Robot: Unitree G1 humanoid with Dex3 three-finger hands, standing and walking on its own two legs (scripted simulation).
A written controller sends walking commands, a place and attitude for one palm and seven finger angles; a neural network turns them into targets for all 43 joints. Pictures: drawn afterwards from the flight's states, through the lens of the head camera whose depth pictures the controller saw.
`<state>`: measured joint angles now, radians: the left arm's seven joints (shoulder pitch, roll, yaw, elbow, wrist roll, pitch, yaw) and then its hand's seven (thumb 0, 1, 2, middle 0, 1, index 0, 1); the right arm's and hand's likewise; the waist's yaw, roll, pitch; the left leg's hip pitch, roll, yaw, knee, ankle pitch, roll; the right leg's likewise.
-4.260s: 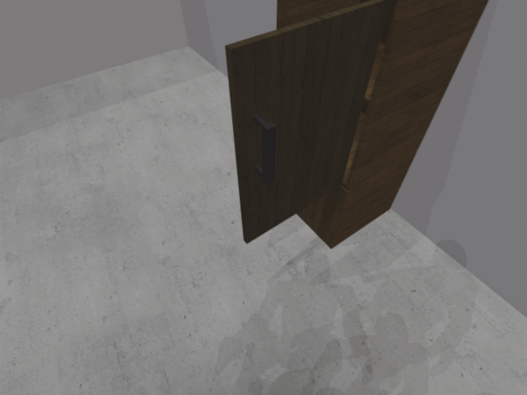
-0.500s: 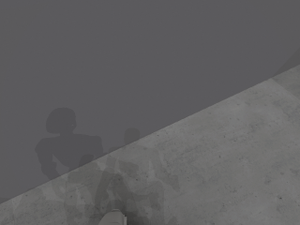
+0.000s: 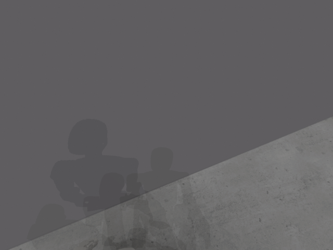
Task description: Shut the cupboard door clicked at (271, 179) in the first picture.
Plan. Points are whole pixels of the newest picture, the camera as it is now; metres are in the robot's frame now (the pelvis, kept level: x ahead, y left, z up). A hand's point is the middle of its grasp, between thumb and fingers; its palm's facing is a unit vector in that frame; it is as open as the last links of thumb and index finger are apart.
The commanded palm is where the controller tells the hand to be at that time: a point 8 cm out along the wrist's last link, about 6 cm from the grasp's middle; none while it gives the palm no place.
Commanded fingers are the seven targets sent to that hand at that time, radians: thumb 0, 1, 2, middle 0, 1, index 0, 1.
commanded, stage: turn to face it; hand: left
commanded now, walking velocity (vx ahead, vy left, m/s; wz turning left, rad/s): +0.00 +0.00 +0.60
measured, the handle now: out of the picture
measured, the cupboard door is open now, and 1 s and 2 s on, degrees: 91 91 91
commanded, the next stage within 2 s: none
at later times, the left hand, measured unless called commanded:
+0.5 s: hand out of the picture +0.10 +0.18 -0.15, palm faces +0.31 -0.89 -0.32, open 7.4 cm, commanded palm none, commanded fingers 0.00 0.90 0.90 -0.20 -0.30 -0.20 -0.30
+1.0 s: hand out of the picture +0.05 +0.17 -0.16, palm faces +0.61 -0.75 -0.25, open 7.4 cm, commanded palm none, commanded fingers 0.00 0.90 0.90 -0.20 -0.30 -0.20 -0.30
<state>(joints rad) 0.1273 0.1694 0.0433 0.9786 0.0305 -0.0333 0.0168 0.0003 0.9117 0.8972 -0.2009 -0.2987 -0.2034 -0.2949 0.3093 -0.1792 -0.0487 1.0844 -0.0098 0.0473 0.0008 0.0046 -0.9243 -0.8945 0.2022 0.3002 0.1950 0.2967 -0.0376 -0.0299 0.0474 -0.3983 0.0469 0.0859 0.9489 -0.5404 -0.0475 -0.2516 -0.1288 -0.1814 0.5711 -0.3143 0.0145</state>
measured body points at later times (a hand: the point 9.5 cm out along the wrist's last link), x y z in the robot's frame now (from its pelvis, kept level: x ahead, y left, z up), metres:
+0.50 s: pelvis +0.08 -0.05 +0.00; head +0.13 -0.06 +0.44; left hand +0.09 +0.23 -0.13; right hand +0.25 -0.28 -0.16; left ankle +0.02 +0.08 -0.67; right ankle +0.10 -0.15 -0.73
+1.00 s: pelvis +0.11 -0.05 +0.00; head +0.15 -0.01 +0.45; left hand +0.02 +0.21 -0.14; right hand +0.34 -0.19 -0.13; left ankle +0.05 +0.04 -0.73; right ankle +0.19 -0.19 -0.67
